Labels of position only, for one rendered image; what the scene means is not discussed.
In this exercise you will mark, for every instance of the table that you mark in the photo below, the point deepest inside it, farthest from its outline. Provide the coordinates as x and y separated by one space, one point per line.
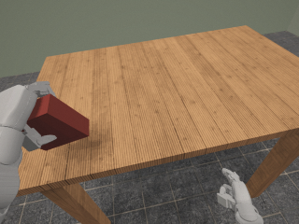
163 100

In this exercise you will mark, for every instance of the robot left forearm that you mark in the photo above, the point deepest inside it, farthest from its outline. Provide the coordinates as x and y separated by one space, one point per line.
11 141

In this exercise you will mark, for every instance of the sponge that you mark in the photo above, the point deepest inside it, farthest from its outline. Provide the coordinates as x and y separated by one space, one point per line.
51 116

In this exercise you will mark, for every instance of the robot right hand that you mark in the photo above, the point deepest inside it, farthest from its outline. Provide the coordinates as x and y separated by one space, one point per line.
237 193

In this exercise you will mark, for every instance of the robot left hand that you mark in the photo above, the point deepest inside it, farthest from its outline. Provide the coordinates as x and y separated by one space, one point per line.
16 106

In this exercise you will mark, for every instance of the robot right forearm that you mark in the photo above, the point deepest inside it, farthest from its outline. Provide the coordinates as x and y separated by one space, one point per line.
246 213

